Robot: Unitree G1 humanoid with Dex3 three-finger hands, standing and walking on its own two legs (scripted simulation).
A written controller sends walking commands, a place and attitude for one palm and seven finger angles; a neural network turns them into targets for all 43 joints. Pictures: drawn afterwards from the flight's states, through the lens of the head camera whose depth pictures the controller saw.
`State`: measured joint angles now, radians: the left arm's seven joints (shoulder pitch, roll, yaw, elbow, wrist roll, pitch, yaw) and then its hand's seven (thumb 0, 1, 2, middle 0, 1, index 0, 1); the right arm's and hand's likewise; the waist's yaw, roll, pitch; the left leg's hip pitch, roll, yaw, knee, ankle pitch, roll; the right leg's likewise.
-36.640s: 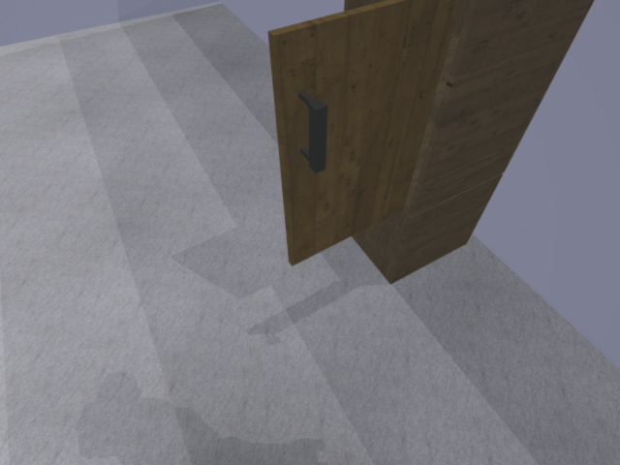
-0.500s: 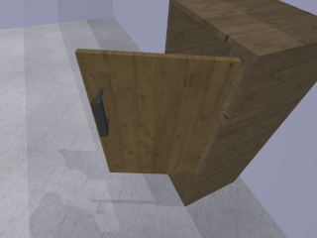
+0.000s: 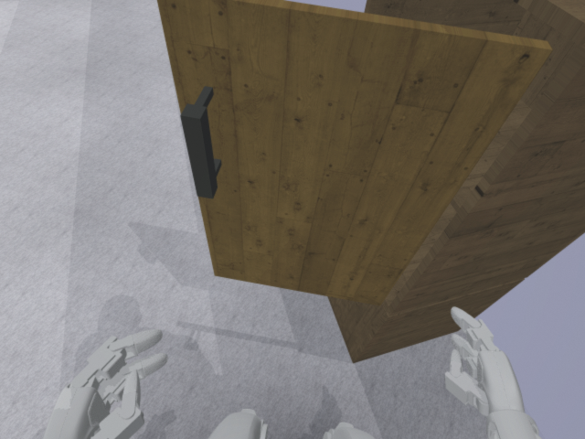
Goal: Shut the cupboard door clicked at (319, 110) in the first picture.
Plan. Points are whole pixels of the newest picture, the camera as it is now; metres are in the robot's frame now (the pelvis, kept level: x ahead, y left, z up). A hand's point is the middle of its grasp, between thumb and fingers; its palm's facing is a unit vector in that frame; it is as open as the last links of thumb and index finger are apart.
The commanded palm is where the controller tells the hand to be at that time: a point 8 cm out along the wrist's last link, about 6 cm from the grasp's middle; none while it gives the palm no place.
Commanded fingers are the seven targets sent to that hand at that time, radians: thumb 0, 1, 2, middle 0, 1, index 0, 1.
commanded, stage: raise the hand and make a fist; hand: left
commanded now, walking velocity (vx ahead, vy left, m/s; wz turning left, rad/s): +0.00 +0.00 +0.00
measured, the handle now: (206, 145) +0.43 +0.18 +0.16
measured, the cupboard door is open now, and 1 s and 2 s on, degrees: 64 64 64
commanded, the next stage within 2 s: bring the fist close to the handle in 1.42 s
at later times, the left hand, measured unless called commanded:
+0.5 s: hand (144, 325) +0.21 +0.19 +0.11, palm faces +0.03 -1.00 -0.05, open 3.6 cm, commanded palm +0.18 +0.23 +0.11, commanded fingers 0.00 0.90 0.90 -1.12 -1.30 -1.12 -1.30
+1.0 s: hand (134, 282) +0.24 +0.20 +0.15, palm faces -0.02 -1.00 -0.08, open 3.1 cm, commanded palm +0.22 +0.25 +0.16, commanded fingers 0.00 0.90 0.90 -1.30 -1.50 -1.30 -1.50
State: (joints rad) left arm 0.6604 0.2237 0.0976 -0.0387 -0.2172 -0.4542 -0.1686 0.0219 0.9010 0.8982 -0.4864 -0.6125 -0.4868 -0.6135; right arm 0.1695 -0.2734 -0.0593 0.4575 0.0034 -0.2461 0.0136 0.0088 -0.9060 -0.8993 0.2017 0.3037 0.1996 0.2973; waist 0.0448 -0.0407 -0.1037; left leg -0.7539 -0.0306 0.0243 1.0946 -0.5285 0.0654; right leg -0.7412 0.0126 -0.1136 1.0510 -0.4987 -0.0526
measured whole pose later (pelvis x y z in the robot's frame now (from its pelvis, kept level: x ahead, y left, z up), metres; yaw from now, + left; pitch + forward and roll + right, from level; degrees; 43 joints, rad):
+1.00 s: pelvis +0.02 +0.01 +0.05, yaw +0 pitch +4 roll -2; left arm 0.36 0.30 0.16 -0.18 -0.28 -0.13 -0.22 0.02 0.90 0.90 -1.29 -1.49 -1.29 -1.49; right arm 0.26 -0.24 0.07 0.54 0.05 -0.25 -0.07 0.01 -0.90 -0.90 0.21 0.30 0.20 0.30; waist 0.02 0.04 -0.07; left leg -0.43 -0.04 0.03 0.77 -0.41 0.08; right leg -0.42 0.02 -0.09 0.72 -0.37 -0.03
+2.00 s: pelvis +0.03 -0.01 +0.06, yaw -1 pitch +4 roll +0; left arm 0.21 0.25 0.15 -0.08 -0.26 -0.10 -0.20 0.02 0.90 0.90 -1.30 -1.50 -1.30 -1.50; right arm 0.25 -0.26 0.04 0.59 0.05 -0.25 -0.07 0.01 -0.90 -0.90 0.21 0.30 0.20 0.30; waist 0.00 0.04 -0.06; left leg -0.37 -0.04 0.03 0.69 -0.38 0.05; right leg -0.38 0.03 -0.08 0.67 -0.36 -0.05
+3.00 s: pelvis +0.03 -0.01 +0.06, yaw -1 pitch +3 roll +0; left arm 0.09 0.20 0.07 -0.01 -0.21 -0.13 -0.08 0.02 0.90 0.90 -1.30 -1.50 -1.30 -1.50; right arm 0.23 -0.25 0.04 0.59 0.05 -0.17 -0.03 0.01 -0.90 -0.90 0.20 0.30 0.20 0.30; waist 0.00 0.05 -0.06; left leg -0.35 -0.04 0.04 0.67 -0.38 0.05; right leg -0.36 0.03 -0.07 0.67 -0.36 -0.05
